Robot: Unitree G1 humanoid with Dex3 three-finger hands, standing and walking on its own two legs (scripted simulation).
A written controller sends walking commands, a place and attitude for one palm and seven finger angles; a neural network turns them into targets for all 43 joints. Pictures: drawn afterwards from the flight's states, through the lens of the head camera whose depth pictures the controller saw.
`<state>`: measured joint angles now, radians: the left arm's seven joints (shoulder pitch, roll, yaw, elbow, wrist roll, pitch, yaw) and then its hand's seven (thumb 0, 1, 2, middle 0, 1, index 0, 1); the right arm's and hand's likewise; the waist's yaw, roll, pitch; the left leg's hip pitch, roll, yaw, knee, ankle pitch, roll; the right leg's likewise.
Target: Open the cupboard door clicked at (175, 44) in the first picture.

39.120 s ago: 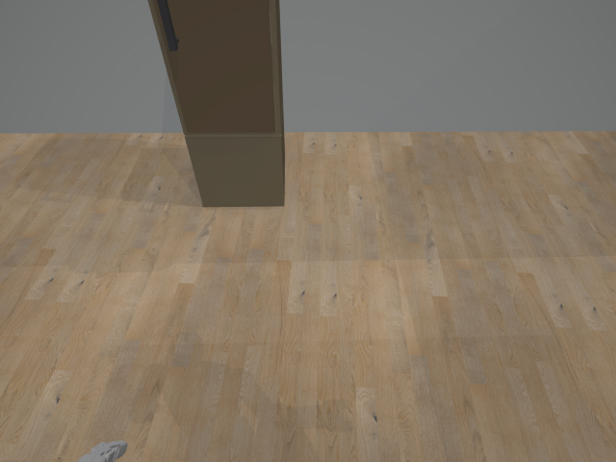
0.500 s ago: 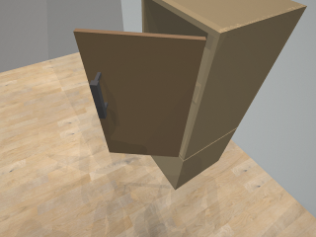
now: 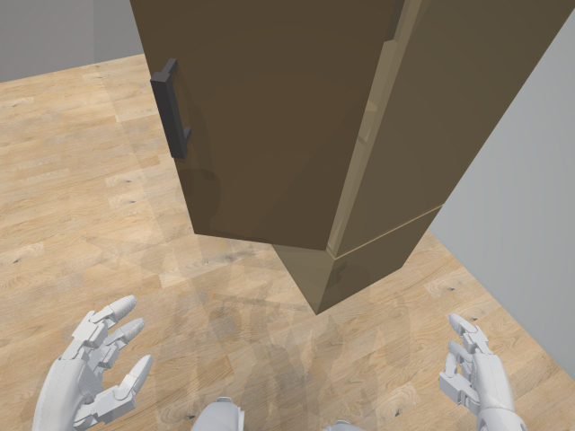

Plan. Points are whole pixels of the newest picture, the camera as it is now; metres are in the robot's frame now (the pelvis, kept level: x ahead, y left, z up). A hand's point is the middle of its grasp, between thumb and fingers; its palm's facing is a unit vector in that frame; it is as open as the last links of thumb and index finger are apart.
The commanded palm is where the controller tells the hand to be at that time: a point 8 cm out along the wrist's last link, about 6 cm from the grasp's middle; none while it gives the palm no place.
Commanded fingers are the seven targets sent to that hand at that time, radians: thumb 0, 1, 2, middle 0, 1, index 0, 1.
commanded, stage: raise the hand with hooked fingers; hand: left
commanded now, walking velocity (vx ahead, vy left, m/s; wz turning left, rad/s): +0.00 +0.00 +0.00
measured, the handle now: (175, 110) +0.54 +0.23 +0.12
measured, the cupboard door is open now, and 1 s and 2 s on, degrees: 53 53 53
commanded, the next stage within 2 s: move the hooked fingers beside the handle in 1.62 s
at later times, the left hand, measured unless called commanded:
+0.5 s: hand (93, 300) +0.24 +0.25 +0.08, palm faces +0.05 -1.00 -0.07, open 11.9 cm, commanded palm +0.21 +0.30 +0.09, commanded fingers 0.00 -0.27 0.40 -0.28 -1.05 -0.28 -1.05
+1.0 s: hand (57, 239) +0.29 +0.30 +0.12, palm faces +0.01 -1.00 -0.05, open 13.9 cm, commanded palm +0.26 +0.35 +0.14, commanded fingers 0.00 -0.50 0.30 -0.30 -1.20 -0.30 -1.20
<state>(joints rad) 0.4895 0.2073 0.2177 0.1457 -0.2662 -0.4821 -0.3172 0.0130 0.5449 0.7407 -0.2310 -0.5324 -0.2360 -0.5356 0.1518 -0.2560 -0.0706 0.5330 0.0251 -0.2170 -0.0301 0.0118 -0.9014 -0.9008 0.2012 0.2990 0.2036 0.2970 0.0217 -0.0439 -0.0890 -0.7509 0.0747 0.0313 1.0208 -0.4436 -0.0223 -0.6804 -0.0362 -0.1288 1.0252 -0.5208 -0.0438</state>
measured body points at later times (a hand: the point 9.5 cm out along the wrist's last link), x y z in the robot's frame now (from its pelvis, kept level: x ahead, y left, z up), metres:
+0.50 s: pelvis +0.00 +0.02 +0.02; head +0.05 +0.01 +0.46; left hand +0.23 +0.31 +0.09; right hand +0.13 -0.25 -0.07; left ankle +0.04 +0.13 -0.67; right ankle +0.00 -0.09 -0.67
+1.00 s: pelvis +0.01 +0.04 +0.04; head +0.04 +0.04 +0.49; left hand +0.28 +0.35 +0.13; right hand +0.19 -0.20 -0.03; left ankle +0.03 +0.14 -0.67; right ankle +0.00 -0.09 -0.67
